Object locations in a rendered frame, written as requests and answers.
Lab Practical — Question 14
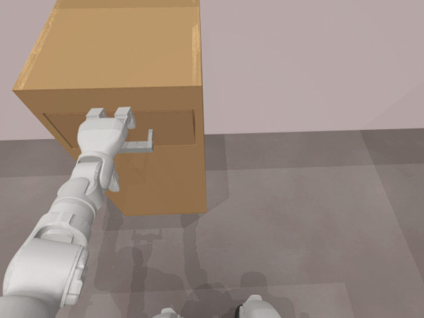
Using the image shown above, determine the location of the robot left shin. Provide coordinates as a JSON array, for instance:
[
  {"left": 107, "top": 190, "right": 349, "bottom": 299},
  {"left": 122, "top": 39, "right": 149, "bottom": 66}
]
[{"left": 161, "top": 308, "right": 176, "bottom": 314}]

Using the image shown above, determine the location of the handle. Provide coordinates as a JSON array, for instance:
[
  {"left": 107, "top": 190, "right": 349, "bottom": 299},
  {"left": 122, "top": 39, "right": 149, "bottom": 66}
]
[{"left": 118, "top": 129, "right": 154, "bottom": 153}]

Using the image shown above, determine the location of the cabinet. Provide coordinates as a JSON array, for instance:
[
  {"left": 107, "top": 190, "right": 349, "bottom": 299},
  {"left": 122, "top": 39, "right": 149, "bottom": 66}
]
[{"left": 12, "top": 0, "right": 207, "bottom": 216}]

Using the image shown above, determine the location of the robot left upper arm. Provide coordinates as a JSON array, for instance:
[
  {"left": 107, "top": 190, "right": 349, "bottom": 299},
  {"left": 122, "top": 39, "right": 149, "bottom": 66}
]
[{"left": 0, "top": 238, "right": 89, "bottom": 318}]

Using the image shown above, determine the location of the robot left hand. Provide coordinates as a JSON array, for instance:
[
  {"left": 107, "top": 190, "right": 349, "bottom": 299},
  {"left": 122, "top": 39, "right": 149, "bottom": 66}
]
[{"left": 78, "top": 107, "right": 136, "bottom": 192}]

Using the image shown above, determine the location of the right robot thigh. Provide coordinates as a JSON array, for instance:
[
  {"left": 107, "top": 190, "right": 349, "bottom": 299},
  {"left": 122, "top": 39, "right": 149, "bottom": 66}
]
[{"left": 239, "top": 300, "right": 281, "bottom": 318}]

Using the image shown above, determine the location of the left robot forearm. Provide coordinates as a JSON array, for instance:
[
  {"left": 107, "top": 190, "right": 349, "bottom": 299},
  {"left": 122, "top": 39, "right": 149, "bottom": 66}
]
[{"left": 3, "top": 152, "right": 115, "bottom": 295}]

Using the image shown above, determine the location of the drawer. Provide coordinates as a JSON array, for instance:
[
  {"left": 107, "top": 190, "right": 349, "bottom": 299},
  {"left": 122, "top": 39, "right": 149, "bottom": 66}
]
[{"left": 46, "top": 109, "right": 195, "bottom": 148}]

